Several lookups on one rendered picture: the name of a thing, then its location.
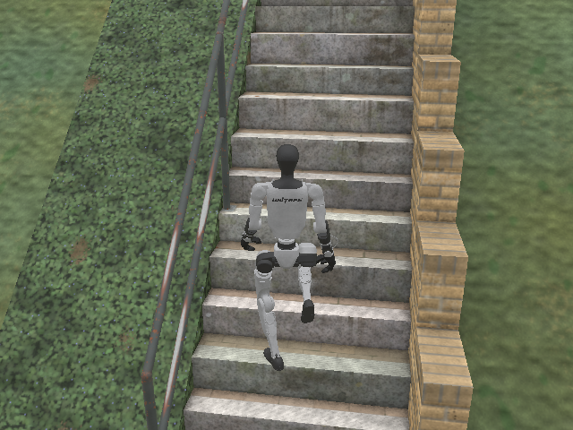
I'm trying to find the right robot forearm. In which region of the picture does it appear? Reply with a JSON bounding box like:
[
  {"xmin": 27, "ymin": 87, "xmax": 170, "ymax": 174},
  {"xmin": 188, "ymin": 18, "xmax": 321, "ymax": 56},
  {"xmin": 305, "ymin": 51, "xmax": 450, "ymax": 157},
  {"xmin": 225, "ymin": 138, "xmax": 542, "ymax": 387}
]
[{"xmin": 317, "ymin": 220, "xmax": 334, "ymax": 257}]

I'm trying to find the robot right foot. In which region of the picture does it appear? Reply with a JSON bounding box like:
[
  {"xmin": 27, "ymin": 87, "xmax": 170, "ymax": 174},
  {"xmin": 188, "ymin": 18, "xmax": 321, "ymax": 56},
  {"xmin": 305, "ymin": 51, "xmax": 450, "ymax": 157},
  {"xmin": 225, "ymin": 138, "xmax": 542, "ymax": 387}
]
[{"xmin": 301, "ymin": 299, "xmax": 315, "ymax": 323}]

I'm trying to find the robot left upper arm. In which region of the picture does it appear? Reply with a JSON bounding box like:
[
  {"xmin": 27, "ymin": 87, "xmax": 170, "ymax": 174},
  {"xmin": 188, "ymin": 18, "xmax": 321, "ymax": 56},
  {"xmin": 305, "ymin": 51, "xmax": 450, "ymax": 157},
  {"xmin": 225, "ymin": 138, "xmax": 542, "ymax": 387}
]
[{"xmin": 248, "ymin": 182, "xmax": 269, "ymax": 230}]

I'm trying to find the right robot shin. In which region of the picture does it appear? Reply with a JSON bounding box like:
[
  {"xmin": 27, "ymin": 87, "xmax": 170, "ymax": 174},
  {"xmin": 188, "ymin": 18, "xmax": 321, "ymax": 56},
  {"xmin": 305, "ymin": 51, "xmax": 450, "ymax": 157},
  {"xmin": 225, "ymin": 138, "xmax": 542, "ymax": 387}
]
[{"xmin": 298, "ymin": 266, "xmax": 312, "ymax": 301}]

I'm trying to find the robot right upper arm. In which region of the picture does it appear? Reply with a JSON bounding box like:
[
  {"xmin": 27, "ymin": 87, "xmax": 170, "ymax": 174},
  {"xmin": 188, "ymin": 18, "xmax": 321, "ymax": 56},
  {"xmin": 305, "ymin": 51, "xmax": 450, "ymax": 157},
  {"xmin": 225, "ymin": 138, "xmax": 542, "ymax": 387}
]
[{"xmin": 306, "ymin": 183, "xmax": 327, "ymax": 234}]

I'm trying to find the left robot hand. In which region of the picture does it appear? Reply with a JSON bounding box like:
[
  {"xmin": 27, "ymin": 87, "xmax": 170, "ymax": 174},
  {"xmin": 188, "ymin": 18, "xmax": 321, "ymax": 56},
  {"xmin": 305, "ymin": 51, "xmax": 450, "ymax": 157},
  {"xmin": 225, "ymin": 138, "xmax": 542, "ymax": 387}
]
[{"xmin": 241, "ymin": 236, "xmax": 261, "ymax": 251}]

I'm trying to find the right robot hand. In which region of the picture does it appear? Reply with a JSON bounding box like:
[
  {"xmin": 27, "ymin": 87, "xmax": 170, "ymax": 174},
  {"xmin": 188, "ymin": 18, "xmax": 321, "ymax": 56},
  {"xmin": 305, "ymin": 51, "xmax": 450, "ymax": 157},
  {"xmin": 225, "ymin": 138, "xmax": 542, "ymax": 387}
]
[{"xmin": 316, "ymin": 254, "xmax": 336, "ymax": 273}]

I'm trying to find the left robot forearm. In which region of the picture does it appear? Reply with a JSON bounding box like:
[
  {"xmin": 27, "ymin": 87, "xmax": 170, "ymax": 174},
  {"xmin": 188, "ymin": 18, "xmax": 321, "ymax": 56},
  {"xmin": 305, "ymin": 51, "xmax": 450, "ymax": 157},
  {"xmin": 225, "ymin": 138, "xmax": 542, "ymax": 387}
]
[{"xmin": 242, "ymin": 218, "xmax": 257, "ymax": 242}]

